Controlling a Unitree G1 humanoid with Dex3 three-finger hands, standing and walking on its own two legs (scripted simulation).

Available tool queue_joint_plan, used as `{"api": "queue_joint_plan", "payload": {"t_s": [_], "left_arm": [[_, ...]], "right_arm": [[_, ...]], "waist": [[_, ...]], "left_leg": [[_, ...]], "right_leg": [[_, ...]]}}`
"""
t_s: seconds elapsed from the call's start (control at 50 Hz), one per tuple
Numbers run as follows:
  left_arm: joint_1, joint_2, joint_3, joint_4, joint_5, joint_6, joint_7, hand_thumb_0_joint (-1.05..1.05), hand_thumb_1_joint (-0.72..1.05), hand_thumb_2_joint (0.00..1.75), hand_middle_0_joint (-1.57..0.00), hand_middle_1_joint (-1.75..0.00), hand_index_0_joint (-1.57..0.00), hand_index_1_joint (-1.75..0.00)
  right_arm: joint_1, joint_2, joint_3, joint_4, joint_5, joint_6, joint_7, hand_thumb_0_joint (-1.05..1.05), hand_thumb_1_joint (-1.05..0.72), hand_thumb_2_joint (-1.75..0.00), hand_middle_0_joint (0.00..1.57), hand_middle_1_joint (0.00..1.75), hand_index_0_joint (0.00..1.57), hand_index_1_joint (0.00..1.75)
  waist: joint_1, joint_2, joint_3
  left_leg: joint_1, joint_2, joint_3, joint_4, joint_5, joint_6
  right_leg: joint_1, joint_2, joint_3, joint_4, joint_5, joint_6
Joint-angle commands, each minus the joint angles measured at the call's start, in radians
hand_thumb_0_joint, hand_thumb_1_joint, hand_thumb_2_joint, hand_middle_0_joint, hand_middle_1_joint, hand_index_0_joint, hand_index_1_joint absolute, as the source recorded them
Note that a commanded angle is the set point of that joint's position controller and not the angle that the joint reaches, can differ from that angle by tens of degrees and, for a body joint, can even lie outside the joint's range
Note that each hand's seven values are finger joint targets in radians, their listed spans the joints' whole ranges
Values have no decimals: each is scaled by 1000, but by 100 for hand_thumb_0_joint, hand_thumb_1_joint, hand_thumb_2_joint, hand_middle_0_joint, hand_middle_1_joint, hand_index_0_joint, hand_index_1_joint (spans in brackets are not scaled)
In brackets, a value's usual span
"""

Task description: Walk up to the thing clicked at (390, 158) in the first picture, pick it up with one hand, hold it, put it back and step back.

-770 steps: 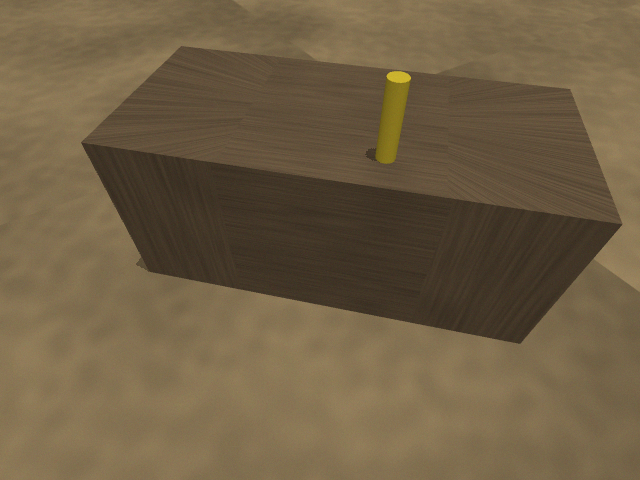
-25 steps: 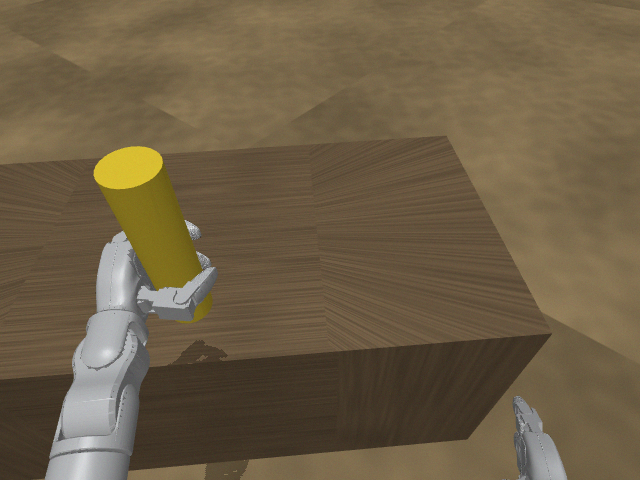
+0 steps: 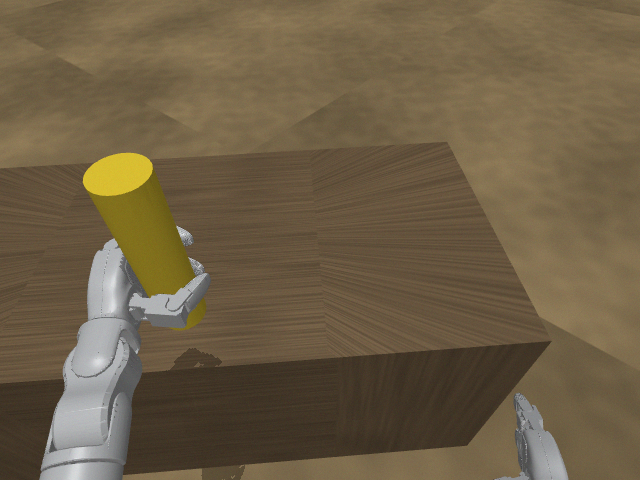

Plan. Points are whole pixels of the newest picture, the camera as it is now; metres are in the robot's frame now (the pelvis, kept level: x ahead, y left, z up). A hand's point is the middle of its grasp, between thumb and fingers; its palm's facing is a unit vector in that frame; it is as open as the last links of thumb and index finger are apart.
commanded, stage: hold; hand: left
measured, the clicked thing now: (158, 256) +0.32 +0.17 +0.17
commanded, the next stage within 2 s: crouch in 1.64 s
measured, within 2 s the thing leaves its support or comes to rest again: neither
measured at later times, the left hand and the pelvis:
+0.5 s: hand (176, 278) +0.32 +0.16 +0.13, palm faces +0.09 -1.00 -0.02, open 7.9 cm; pelvis +0.00 +0.00 +0.00, yaw +0 degrees
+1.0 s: hand (178, 278) +0.32 +0.16 +0.12, palm faces +0.07 -1.00 -0.01, open 7.9 cm; pelvis +0.00 +0.00 +0.01, yaw +0 degrees
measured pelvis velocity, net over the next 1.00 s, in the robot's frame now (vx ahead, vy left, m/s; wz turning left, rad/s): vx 0.00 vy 0.00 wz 0.00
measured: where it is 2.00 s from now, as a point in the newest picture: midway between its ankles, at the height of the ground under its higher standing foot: outside the picture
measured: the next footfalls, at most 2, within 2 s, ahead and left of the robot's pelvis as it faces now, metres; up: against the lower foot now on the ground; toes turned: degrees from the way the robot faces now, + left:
none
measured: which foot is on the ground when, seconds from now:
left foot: down 0.00-1.00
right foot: down 0.00-1.00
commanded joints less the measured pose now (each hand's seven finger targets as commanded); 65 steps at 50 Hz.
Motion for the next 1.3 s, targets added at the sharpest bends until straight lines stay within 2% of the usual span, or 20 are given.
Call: {"api": "queue_joint_plan", "payload": {"t_s": [0.0, 0.06, 0.12, 0.28, 0.38, 0.42, 0.48, 0.52, 0.56, 0.6, 0.66, 0.68, 0.72, 0.76, 0.78, 0.84, 0.9, 1.0, 1.12, 1.28], "left_arm": [[-376, 137, 42, -288, -12, -83, -13, 0, 32, 133, -139, -151, -141, -151], [-340, 138, 58, -210, -14, -70, -18, 0, 34, 133, -139, -151, -141, -150], [-391, 128, 42, -269, -19, -85, -24, 0, 32, 133, -139, -151, -142, -151], [-310, 147, 87, -302, -15, -104, 10, 0, 29, 132, -137, -150, -139, -149], [-383, 124, 35, -291, -3, -108, 5, 0, 29, 134, -137, -151, -139, -151], [-370, 122, 38, -246, -7, -106, -2, 0, 31, 134, -136, -150, -139, -150], [-361, 112, 24, -234, -16, -102, -15, 0, 32, 132, -136, -148, -138, -148], [-322, 112, 29, -205, -14, -95, -22, 0, 30, 133, -136, -149, -139, -149], [-305, 167, 89, -199, -14, -101, -19, 0, 32, 132, -137, -149, -140, -149], [-348, 145, 59, -259, -16, -106, -23, 0, 32, 132, -137, -149, -140, -149], [-358, 162, 95, -240, -17, -112, -5, 0, 31, 131, -135, -148, -138, -147], [-393, 151, 67, -302, -12, -122, -4, 0, 33, 133, -136, -149, -139, -148], [-360, 162, 84, -247, -11, -121, 5, 0, 31, 133, -137, -150, -139, -150], [-404, 126, 41, -286, -7, -124, 7, 0, 31, 134, -137, -150, -139, -150], [-374, 152, 75, -238, -7, -122, 11, 0, 27, 133, -137, -150, -139, -150], [-359, 122, 43, -239, -6, -116, -2, 0, 27, 134, -139, -152, -141, -152], [-266, 105, 31, -163, -11, -101, -19, 0, 26, 132, -136, -149, -139, -149], [-369, 120, 38, -279, -21, -123, -25, 0, 30, 130, -134, -147, -137, -146], [-407, 145, 54, -290, -8, -151, 14, 0, 31, 134, -136, -149, -138, -149], [-317, 121, 44, -192, -16, -127, -4, 0, 27, 132, -136, -148, -138, -149]], "right_arm": [[-92, -93, -29, -126, 6, -49, -10, 0, 53, -5, 5, 5, 5, 5], [-114, -126, -45, -140, 6, -56, -8, 0, 53, -5, 5, 5, 5, 5], [-117, -120, -41, -149, 5, -60, -7, 0, 53, -5, 5, 5, 5, 5], [-114, -130, -55, -166, 3, -55, -8, 0, 53, -5, 5, 5, 5, 5], [-161, -121, -52, -126, 0, -54, -12, 0, 53, -5, 5, 5, 5, 5], [-162, -81, -14, -97, 1, -55, -11, 0, 54, -5, 5, 5, 5, 5], [-138, -127, -41, -116, 0, -59, -18, 0, 54, -5, 5, 5, 5, 5], [-111, -128, -39, -97, 1, -57, -16, 0, 54, -5, 5, 5, 5, 5], [-86, -148, -62, -107, 1, -52, -18, 0, 54, -5, 5, 5, 5, 5], [-76, -106, -36, -88, 3, -50, -10, 0, 54, -5, 5, 5, 5, 5], [-105, -135, -56, -107, 3, -47, -7, 0, 54, -5, 5, 5, 5, 5], [-132, -105, -38, -118, 4, -48, -4, 0, 54, -5, 5, 5, 5, 5], [-154, -152, -74, -121, 2, -48, -14, 0, 54, -5, 5, 5, 5, 5], [-163, -109, -43, -93, 2, -52, -8, 0, 54, -5, 5, 5, 5, 5], [-175, -143, -63, -99, 2, -53, -12, 0, 53, -6, 5, 5, 5, 5], [-164, -104, -31, -101, 1, -53, -6, 0, 53, -6, 5, 5, 5, 5], [-125, -140, -56, -95, 1, -47, -8, 0, 54, -5, 5, 5, 5, 5], [-124, -105, -40, -68, 5, -44, -3, 0, 54, -5, 5, 5, 5, 5], [-148, -138, -57, -80, -3, -47, -10, 0, 54, -5, 5, 5, 5, 5], [-133, -118, -45, -78, 3, -40, -12, 0, 54, -5, 5, 5, 5, 5]], "waist": [[-9, -4, -187], [-2, -26, -167], [-9, -28, -194], [12, -23, -208], [-9, -15, -176], [-6, -22, -172], [-22, -39, -216], [-13, -46, -187], [-10, -53, -205], [-7, -20, -197], [4, -33, -190], [11, 1, -210], [-2, -32, -185], [2, 2, -181], [5, -10, -185], [8, -30, -184], [-6, -59, -182], [-2, -11, -194], [-6, 26, -224], [-3, -36, -206]], "left_leg": [[208, -14, 10, -64, 225, 35], [198, -10, 5, -78, 211, 32], [221, -12, 5, -78, 207, 33], [231, -10, 3, -84, 228, 27], [219, -13, 11, -89, 216, 31], [216, -15, 11, -85, 212, 35], [254, -12, 10, -80, 261, 38], [244, -14, 9, -88, 242, 37], [250, -19, 15, -85, 256, 40], [250, -21, 16, -86, 271, 39], [244, -17, 12, -90, 290, 37], [248, -17, 12, -92, 290, 35], [242, -15, 10, -100, 254, 36], [242, -16, 9, -105, 243, 31], [245, -13, 7, -105, 235, 30], [233, -12, 5, -111, 223, 32], [243, -12, 6, -112, 236, 35], [260, -17, 13, -105, 279, 34], [281, -5, 3, -102, 288, 27], [268, -13, 10, -106, 294, 37]], "right_leg": [[-72, 6, -27, -113, 327, 7], [-64, 12, -35, -118, 303, 3], [-57, 11, -34, -123, 300, 5], [-28, 14, -34, -127, 305, 4], [-51, 8, -22, -137, 317, 6], [-42, 4, -23, -141, 316, 9], [-35, 8, -27, -137, 363, 10], [-40, 9, -32, -140, 344, 9], [-26, 5, -29, -151, 356, 14], [-28, 3, -28, -144, 377, 13], [-17, 5, -30, -141, 390, 11], [-4, 4, -28, -146, 385, 8], [-17, 5, -27, -154, 352, 9], [-21, 4, -28, -149, 339, 3], [-22, 7, -29, -150, 323, 1], [-8, 12, -34, -156, 313, 1], [-13, 14, -37, -160, 327, 4], [-19, 8, -32, -156, 374, 6], [-15, 15, -33, -147, 363, -2], [9, 9, -33, -161, 391, 9]]}}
